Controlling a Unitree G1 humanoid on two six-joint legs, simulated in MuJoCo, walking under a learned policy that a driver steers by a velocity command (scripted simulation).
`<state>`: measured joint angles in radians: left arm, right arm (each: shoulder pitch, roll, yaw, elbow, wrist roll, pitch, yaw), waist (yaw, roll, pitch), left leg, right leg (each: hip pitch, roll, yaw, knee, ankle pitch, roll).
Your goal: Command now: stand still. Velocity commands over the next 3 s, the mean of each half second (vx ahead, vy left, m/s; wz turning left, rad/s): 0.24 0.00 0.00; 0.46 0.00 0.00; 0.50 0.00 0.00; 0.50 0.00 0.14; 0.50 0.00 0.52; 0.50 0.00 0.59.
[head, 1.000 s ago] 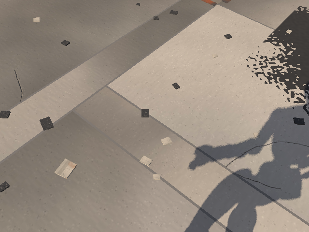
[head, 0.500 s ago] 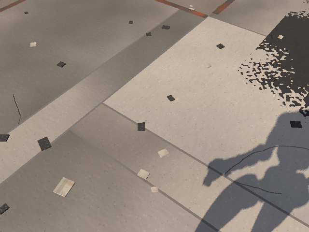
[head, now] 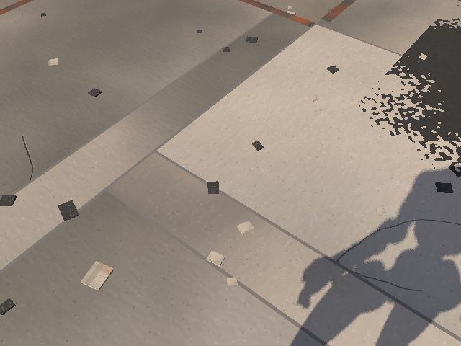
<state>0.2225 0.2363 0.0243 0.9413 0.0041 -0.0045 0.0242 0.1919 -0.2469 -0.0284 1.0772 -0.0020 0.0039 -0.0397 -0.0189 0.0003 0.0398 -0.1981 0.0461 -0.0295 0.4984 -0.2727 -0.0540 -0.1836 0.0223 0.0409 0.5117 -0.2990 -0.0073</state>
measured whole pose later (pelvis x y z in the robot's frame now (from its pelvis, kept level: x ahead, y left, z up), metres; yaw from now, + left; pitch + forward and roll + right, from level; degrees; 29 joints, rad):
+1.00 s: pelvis +0.38 -0.01 +0.01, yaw +1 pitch +0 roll -2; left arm 0.30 0.24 0.05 1.00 0.00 -0.10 -0.03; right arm 0.18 -0.28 -0.06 0.89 0.01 -0.08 -0.02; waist 0.04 0.04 0.01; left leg -0.66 0.15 -0.04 1.01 -0.16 0.02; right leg -0.12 0.08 -0.06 0.26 -0.15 -0.08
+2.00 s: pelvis +0.96 +0.00 +0.01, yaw +6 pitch +1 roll -1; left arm 0.19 0.24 0.06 0.94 0.01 -0.11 -0.02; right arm 0.28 -0.27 -0.08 0.92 0.04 -0.06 -0.02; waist 0.01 0.05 0.03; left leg -0.52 0.09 -0.05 1.15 -0.31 0.05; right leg -0.24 0.01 -0.13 0.39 -0.16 -0.05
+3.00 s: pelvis +1.51 +0.18 +0.00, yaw +41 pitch +2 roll -1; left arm 0.16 0.26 0.07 0.80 0.01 -0.11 -0.02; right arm 0.31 -0.30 -0.08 0.73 0.03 -0.03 -0.02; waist 0.00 0.04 0.02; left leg -0.45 0.00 -0.08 1.20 -0.38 0.03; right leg -0.31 0.02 -0.05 0.46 -0.17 -0.02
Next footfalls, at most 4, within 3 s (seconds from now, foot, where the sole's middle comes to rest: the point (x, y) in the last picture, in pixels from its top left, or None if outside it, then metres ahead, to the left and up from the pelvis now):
0.74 right None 0.42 -0.10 -0.77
1.26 left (190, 280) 0.72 0.15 -0.77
1.82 right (258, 199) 1.04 -0.09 -0.77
2.36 left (183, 151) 1.29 0.20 -0.77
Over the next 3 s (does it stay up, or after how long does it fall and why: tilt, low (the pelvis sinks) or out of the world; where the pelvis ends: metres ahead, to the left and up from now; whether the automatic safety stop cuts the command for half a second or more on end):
stays up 1.51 0.18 0.00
